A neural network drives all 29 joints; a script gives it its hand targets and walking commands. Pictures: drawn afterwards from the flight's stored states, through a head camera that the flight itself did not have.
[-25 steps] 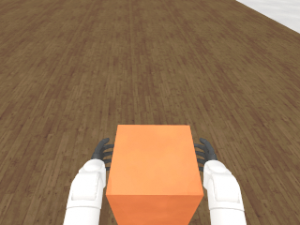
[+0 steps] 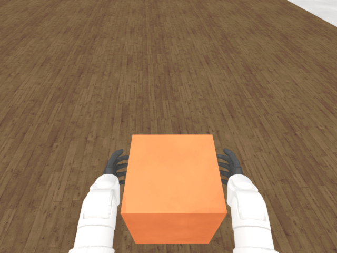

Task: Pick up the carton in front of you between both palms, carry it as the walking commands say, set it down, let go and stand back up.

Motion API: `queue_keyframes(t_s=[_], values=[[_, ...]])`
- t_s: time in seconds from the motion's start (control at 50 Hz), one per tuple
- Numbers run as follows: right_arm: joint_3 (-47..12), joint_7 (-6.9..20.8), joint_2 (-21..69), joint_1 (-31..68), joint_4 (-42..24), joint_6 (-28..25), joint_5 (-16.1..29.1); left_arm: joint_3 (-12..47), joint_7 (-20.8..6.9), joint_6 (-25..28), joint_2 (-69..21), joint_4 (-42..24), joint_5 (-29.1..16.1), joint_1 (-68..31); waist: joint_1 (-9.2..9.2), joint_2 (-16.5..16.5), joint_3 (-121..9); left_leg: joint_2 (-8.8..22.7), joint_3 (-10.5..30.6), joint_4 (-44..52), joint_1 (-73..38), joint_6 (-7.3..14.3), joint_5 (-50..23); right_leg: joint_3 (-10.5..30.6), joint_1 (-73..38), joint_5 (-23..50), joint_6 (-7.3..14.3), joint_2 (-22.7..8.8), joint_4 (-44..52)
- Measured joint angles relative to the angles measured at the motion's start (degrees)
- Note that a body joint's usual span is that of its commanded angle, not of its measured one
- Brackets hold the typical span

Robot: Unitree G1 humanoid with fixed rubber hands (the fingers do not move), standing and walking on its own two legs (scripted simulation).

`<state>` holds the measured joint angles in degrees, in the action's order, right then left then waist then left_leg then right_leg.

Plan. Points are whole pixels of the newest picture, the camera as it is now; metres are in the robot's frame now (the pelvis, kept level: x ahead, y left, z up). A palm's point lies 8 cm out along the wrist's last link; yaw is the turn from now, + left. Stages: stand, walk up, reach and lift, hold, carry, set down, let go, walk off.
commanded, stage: hold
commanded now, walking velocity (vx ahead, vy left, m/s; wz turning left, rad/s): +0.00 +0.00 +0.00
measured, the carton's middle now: (172, 191) +0.30 +0.00 -0.05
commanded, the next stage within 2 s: set down in 0.36 s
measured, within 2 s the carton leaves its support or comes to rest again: neither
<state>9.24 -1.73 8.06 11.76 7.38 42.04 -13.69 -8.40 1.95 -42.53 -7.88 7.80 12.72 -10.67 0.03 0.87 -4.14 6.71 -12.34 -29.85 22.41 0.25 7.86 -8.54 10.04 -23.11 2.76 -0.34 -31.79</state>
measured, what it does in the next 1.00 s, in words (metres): lowers itself, turning right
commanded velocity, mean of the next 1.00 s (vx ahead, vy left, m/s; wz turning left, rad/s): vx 0.00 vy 0.00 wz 0.00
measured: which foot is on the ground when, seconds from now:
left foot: down 0.00-1.00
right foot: down 0.00-1.00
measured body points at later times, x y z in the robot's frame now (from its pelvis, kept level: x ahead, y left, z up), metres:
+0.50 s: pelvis -0.02 +0.06 +0.01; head -0.05 +0.09 +0.46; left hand +0.31 +0.14 +0.03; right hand +0.25 -0.16 +0.05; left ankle +0.08 +0.17 -0.73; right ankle -0.06 -0.08 -0.73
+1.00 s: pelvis -0.06 +0.08 -0.06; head +0.14 +0.04 +0.34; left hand +0.38 +0.09 -0.14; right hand +0.30 -0.20 -0.12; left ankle +0.08 +0.16 -0.73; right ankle -0.06 -0.08 -0.73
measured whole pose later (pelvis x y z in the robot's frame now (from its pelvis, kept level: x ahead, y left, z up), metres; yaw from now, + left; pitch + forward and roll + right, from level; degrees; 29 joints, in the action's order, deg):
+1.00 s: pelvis -0.06 +0.08 -0.06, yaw -16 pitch +20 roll -1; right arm 29.4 3.1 4.5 43.8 35.4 13.1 -20.4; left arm -27.0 3.3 -14.7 -10.2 32.0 20.4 -41.1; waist 1.8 1.5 6.8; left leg -4.0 5.1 -50.6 58.9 -0.4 11.9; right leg 9.4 53.4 -22.1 -4.4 3.5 -54.8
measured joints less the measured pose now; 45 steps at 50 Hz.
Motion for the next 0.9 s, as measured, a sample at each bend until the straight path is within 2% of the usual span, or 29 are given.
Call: queue_keyframes(t_s=[0.02,0.08,0.14,0.2,0.24,0.34,0.44,0.52,0.6,0.68,0.74,0.8,0.9], values=[[-0.03,0.03,0.02,0.03,0.38,-0.5,0.15,-0.1,0.09,0.11,0.0,-0.3,-0.04,0.17,-0.06,0.4,1.19,-0.99,1.33,1.16,-1.55,0.27,-1.25,0.47,-1.24,0.2,0.3,-0.07,0.55],[-1.58,0.1,-0.08,-0.61,1.41,-2.67,0.25,0.07,0.54,1.08,0.35,-2.32,-0.61,2.59,-0.75,1.33,4.24,-4.22,9.55,6.03,-7.06,-0.56,-3.3,5.6,-5.33,2.67,-0.01,1.02,4.55],[-1.59,0.06,-0.07,-0.42,2.9,-3.55,0.31,-0.14,0.46,1.97,0.39,-1.43,-0.3,3.06,-0.42,1.48,5.0,-5.13,14.42,8.54,-9.71,-0.83,-3.57,8.7,-7.37,5.17,-0.3,1.86,7.87],[-0.24,0.33,0.17,1.03,4.53,-3.57,-0.24,-0.79,0.38,2.34,0.22,0.66,0.12,1.66,0.9,0.75,5.41,-5.01,17.36,9.76,-11.34,-1.37,-2.77,10.66,-7.94,6.23,-0.5,2.85,8.61],[0.75,0.26,0.2,1.23,4.78,-3.41,-0.13,-0.96,0.14,2.37,0.04,2.24,0.62,0.36,1.47,0.78,5.38,-5.15,17.83,10.26,-12.0,-2.29,-2.76,11.53,-8.18,6.56,-0.85,2.94,8.78],[2.74,0.75,0.46,2.45,6.86,-3.41,-0.89,-1.68,-0.34,1.66,-0.35,4.8,2.29,-2.0,1.73,1.62,5.3,-5.71,17.21,10.71,-13.26,-2.92,-3.17,13.44,-8.81,7.33,-1.97,2.49,9.12],[4.78,2.0,0.9,4.41,9.14,-3.98,-2.11,-2.81,-0.6,1.16,-0.69,5.89,3.48,-3.74,1.07,2.73,5.72,-6.63,15.92,10.42,-13.53,-1.98,-3.45,14.95,-8.68,7.77,-3.16,1.52,8.81],[10.06,3.53,2.1,9.77,15.13,-6.32,-5.86,-7.42,-0.74,2.15,-1.92,10.32,5.06,-8.51,0.62,3.27,6.73,-7.9,15.52,7.94,-12.19,-1.16,-2.56,16.25,-6.76,6.75,-3.17,0.89,5.88],[16.7,5.41,1.41,17.38,23.05,-10.04,-10.13,-13.83,-0.25,5.33,-3.93,16.68,7.51,-15.24,0.38,3.19,8.09,-9.64,15.98,4.08,-9.55,-0.73,-0.6,17.66,-3.45,4.94,-1.74,0.6,1.51],[22.55,7.04,-0.28,25.25,29.94,-13.2,-14.41,-19.1,0.37,8.95,-4.84,22.55,9.95,-21.81,1.09,2.15,10.25,-10.83,16.79,-0.95,-5.25,-0.11,1.13,18.33,0.89,3.48,-1.0,0.86,-2.91],[25.43,7.45,-0.93,29.18,32.77,-15.25,-16.74,-22.14,0.32,11.35,-4.93,25.31,11.29,-25.45,1.98,1.3,11.75,-11.18,17.23,-4.17,-0.65,0.33,1.31,18.4,5.52,3.11,-1.97,1.19,-5.71],[26.45,7.62,-1.6,31.01,33.45,-18.14,-17.26,-23.56,0.21,14.82,-4.97,27.04,12.55,-28.04,2.73,0.65,12.08,-11.15,17.25,-7.88,6.72,0.6,2.06,18.16,12.82,2.99,-2.92,1.58,-9.01],[24.48,7.09,-3.12,32.56,31.55,-24.26,-14.07,-21.36,0.97,21.7,-4.01,26.98,11.9,-30.85,2.59,0.16,12.8,-11.07,17.25,-14.47,21.24,0.28,3.0,18.13,27.65,2.12,-5.1,2.56,-16.04]])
